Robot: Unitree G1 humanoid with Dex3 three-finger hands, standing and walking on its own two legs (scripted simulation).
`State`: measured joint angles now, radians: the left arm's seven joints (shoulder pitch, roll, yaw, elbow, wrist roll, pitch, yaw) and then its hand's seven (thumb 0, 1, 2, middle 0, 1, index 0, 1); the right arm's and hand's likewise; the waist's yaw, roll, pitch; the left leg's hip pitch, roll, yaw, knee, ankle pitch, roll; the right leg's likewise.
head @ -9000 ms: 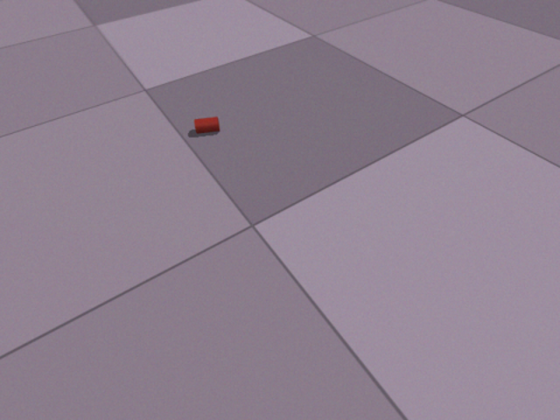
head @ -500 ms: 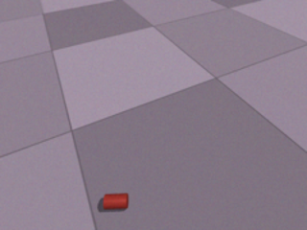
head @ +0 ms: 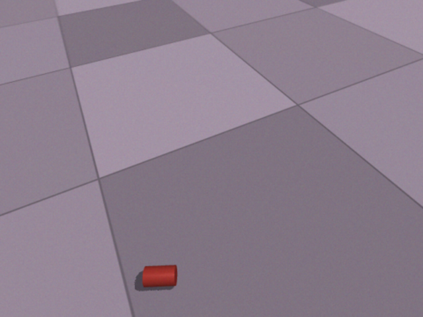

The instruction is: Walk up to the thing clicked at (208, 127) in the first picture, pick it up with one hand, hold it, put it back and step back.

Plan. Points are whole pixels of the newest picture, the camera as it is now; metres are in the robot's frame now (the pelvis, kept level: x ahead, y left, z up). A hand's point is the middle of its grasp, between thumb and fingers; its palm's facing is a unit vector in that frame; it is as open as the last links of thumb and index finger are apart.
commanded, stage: stand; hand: left
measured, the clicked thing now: (160, 275) +0.41 +0.29 -0.74
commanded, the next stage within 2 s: walk up in 0.02 s
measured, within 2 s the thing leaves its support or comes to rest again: neither
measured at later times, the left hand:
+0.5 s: hand out of the picture +0.08 +0.28 -0.15, palm faces -0.02 -0.92 -0.38, open 7.4 cm
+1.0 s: hand out of the picture +0.08 +0.28 -0.16, palm faces -0.04 -0.93 -0.36, open 7.4 cm
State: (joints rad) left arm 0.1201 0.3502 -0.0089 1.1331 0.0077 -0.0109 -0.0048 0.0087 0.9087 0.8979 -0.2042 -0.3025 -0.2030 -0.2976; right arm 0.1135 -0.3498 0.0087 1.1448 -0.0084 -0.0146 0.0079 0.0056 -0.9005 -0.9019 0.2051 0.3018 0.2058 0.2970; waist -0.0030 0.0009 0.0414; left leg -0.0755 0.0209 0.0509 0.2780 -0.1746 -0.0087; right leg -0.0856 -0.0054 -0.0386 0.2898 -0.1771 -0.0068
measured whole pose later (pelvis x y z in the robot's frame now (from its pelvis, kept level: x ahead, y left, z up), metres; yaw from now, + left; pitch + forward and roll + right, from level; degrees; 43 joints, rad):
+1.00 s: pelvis +0.00 +0.02 +0.00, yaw -1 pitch -2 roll +0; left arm 0.12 0.36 0.00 1.11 0.01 0.00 0.00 0.01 0.91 0.90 -0.20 -0.30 -0.20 -0.30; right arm 0.11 -0.34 -0.02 1.11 -0.01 0.00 0.01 0.01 -0.90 -0.90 0.20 0.30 0.21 0.30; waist 0.00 0.00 0.06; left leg -0.06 -0.01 0.07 0.30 -0.20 0.02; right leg -0.08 -0.04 -0.02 0.32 -0.20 0.02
